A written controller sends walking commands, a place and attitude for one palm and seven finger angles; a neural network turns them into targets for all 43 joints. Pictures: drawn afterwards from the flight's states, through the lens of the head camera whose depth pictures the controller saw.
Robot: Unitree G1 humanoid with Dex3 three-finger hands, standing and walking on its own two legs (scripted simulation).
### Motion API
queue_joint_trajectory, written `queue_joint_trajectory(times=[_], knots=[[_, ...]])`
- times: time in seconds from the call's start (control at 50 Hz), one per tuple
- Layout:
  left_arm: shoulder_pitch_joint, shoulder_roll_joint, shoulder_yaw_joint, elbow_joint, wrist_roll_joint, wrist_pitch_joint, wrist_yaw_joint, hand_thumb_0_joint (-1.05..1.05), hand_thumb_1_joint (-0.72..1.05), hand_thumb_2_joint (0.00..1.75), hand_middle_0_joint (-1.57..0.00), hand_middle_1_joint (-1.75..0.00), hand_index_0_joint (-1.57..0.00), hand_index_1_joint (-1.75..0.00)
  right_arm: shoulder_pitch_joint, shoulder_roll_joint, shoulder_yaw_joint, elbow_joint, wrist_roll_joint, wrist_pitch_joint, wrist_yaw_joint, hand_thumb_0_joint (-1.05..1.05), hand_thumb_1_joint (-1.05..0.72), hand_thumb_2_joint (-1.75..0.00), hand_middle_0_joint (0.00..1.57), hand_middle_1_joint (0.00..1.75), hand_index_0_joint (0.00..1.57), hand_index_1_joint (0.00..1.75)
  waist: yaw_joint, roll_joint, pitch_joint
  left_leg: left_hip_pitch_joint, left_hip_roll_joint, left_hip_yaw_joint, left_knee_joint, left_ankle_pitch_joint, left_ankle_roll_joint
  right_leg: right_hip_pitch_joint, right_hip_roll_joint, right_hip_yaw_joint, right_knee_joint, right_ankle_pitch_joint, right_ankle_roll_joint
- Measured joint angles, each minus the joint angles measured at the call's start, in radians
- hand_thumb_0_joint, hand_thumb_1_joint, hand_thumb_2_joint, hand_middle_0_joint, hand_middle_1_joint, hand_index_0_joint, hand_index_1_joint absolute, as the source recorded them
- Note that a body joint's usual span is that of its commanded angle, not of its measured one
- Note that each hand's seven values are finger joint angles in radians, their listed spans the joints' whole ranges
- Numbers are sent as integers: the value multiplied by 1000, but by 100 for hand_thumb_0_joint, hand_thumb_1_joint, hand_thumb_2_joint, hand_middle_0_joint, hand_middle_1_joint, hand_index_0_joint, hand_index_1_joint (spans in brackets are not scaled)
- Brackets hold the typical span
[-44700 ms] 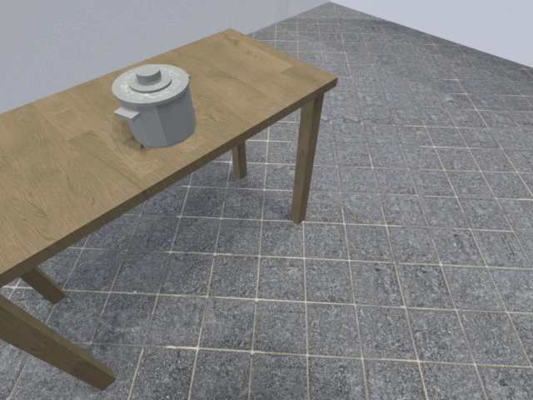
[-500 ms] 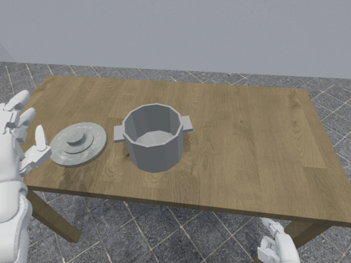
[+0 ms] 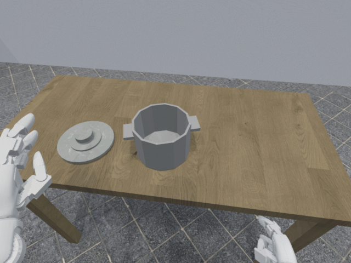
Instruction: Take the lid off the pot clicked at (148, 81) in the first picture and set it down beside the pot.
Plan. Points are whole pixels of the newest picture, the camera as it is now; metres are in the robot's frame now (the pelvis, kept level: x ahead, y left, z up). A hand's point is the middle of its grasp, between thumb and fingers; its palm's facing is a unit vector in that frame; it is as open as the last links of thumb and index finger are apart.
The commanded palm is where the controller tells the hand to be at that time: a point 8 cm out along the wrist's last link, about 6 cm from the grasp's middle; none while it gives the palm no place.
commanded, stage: draw the hand back to the body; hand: left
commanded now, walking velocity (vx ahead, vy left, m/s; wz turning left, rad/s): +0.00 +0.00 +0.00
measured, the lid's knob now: (83, 134) +0.44 +0.35 +0.00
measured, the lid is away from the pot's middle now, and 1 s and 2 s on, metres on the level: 0.25 0.25 0.25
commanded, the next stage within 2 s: step back with the hand held close in 0.26 s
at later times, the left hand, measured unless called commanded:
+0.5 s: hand (37, 177) +0.19 +0.25 +0.18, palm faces +0.42 -0.80 -0.42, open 7.4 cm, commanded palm +0.13 +0.28 +0.18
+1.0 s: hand (22, 217) +0.13 +0.25 +0.16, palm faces +0.37 -0.82 -0.44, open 7.4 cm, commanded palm +0.07 +0.30 +0.18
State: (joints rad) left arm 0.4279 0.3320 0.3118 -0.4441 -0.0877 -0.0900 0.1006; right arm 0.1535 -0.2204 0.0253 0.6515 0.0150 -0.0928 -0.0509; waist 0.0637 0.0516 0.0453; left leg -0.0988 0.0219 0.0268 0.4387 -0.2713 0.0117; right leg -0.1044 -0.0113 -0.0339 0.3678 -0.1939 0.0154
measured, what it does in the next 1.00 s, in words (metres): shifts its weight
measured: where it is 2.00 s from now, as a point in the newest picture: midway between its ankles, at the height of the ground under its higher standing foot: outside the picture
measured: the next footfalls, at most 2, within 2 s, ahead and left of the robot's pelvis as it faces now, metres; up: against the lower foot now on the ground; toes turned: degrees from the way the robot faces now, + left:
right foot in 1.32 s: -0.07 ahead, -0.11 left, +0.00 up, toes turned -4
right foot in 1.84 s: -0.28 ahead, -0.08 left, +0.00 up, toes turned -5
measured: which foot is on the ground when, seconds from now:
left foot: down 0.00-1.00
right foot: down 0.00-1.00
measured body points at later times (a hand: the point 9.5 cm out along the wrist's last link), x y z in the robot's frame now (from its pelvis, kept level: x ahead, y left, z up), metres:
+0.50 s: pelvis +0.00 +0.00 +0.00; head +0.00 +0.00 +0.45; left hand +0.16 +0.29 +0.20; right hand +0.20 -0.21 -0.08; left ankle -0.02 +0.11 -0.74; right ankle +0.01 -0.13 -0.74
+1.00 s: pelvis -0.06 +0.02 -0.02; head -0.04 +0.03 +0.43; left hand +0.11 +0.30 +0.18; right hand +0.12 -0.21 -0.10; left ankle -0.02 +0.11 -0.74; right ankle +0.01 -0.13 -0.74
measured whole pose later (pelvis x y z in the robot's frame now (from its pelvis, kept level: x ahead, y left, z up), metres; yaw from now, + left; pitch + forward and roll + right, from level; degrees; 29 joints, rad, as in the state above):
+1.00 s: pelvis -0.06 +0.02 -0.02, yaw +0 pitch +1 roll -2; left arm 0.61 0.39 0.39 -0.66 -0.07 -0.16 0.13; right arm 0.19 -0.18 -0.01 0.56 0.04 0.00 -0.06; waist 0.01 0.01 0.03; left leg -0.41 0.00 0.03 0.70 -0.34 0.04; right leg -0.40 -0.04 -0.03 0.60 -0.21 0.04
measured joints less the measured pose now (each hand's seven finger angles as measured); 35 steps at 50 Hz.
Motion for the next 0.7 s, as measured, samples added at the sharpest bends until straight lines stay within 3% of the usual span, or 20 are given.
queue_joint_trajectory(times=[0.14,0.32,0.42,0.5,0.6,0.7], knots=[[101,0,-17,-85,10,-7,0,2,89,89,-21,-30,-21,-30,0,8,-2,-4,-4,-8,1,1,-91,-90,20,30,20,30,7,2,-13,-4,-4,-1,13,-10,4,-2,-4,-1,10,-8,4],[100,-9,-20,-98,17,8,9,2,89,89,-21,-30,-21,-30,-5,14,7,-10,-7,-16,-3,1,-91,-90,20,30,20,30,15,3,-9,-11,-5,-8,25,-16,4,-5,-6,-8,20,-15,5],[93,16,5,-112,13,-1,0,2,89,89,-21,-31,-21,-30,6,15,12,-35,-4,1,-6,1,-91,-90,20,30,20,30,21,1,-17,-21,0,-4,33,-22,3,-16,-1,-4,24,-18,4],[81,40,69,-107,14,-50,0,2,89,89,-21,-31,-21,-30,-3,14,8,-61,-3,42,-8,1,-91,-90,20,30,20,30,0,-6,-21,-71,4,5,52,-23,5,-67,2,5,36,-10,8],[119,19,30,-94,22,-41,-14,1,89,89,-21,-30,-20,-30,-4,5,-17,-87,3,91,-9,1,-91,-90,20,30,20,30,-41,-19,-15,-126,-7,22,78,-22,17,-132,-9,23,73,-10,20],[211,58,15,-169,23,-25,-17,2,89,89,-21,-30,-21,-30,16,7,-36,-107,13,123,-12,1,-91,-90,20,30,20,30,-69,-56,-3,-173,-20,29,114,-23,29,-185,-23,31,121,-17,29]])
